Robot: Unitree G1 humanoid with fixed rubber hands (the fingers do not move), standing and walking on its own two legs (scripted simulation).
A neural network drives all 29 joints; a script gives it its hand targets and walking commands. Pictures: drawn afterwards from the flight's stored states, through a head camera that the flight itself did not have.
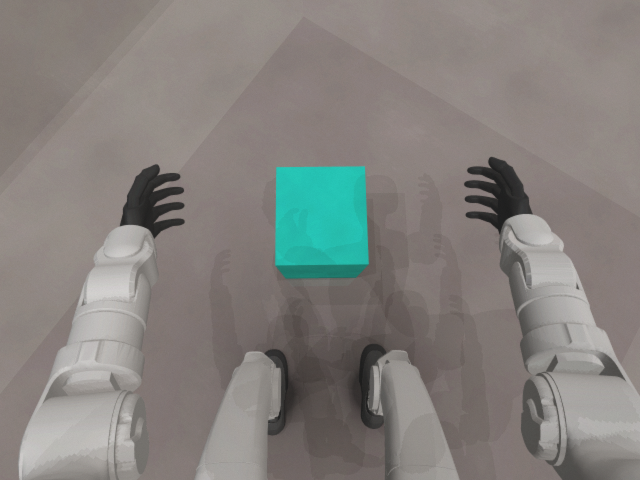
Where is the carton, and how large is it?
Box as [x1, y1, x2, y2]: [275, 166, 368, 278]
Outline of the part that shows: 364,166 276,167 275,265 286,278 355,277 368,264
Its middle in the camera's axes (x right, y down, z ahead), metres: +0.00 -0.02 +0.96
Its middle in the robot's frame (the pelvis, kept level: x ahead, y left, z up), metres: +0.50 +0.01 -0.55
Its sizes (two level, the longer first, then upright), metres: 0.216 0.194 0.272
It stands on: the floor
